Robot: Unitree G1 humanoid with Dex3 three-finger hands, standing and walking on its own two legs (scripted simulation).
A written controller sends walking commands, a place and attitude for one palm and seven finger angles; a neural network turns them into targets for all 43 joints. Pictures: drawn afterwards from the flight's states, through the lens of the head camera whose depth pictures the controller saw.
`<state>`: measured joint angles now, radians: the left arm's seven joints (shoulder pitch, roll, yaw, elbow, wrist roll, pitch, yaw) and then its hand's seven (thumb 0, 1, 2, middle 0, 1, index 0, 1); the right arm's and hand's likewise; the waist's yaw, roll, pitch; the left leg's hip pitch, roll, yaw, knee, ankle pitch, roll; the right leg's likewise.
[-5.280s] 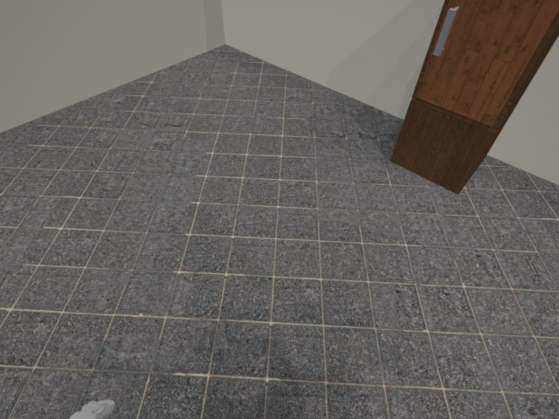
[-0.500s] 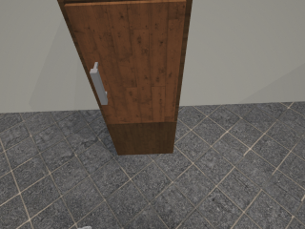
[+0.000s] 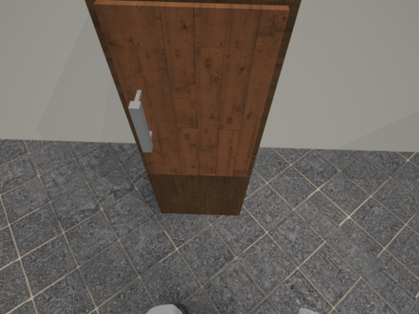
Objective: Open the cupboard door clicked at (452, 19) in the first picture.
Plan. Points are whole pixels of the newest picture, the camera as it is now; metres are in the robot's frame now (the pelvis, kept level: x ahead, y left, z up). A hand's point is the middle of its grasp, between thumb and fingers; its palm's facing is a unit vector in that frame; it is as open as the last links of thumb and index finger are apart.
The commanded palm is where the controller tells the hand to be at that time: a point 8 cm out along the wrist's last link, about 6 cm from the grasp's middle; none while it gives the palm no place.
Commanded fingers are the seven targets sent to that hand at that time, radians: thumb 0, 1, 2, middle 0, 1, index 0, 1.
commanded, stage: come to a stop and stand still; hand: left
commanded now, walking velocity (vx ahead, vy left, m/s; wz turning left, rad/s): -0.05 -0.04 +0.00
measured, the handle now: (143, 122) +0.55 +0.22 -0.03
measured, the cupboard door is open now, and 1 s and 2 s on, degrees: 0 0 0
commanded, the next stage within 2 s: look again from close up in 1.48 s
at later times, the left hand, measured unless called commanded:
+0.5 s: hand out of the picture -0.01 +0.10 -0.17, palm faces +0.07 -0.97 -0.23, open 7.3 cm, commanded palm none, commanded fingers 0.00 0.90 0.90 -0.20 -0.30 -0.20 -0.30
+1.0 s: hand out of the picture -0.11 +0.10 -0.17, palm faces +0.07 -0.99 -0.15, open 7.4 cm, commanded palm none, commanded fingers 0.00 0.90 0.90 -0.20 -0.30 -0.20 -0.30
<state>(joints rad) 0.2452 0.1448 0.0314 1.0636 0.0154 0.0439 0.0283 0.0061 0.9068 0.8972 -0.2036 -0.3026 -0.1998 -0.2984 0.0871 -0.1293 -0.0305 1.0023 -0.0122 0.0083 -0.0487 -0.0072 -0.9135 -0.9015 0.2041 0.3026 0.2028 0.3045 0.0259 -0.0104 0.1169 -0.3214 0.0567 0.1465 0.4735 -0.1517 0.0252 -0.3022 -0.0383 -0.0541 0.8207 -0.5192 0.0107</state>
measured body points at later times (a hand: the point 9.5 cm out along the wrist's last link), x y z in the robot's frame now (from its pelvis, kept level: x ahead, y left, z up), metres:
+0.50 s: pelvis -0.05 -0.08 +0.00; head -0.03 -0.09 +0.45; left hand -0.01 +0.15 -0.15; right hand -0.03 -0.31 -0.17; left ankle -0.10 +0.06 -0.74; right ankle -0.04 -0.15 -0.74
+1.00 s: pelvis -0.08 -0.06 +0.01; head -0.07 -0.06 +0.46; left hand -0.11 +0.15 -0.16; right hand -0.13 -0.27 -0.15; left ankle -0.10 +0.06 -0.74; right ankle -0.04 -0.15 -0.74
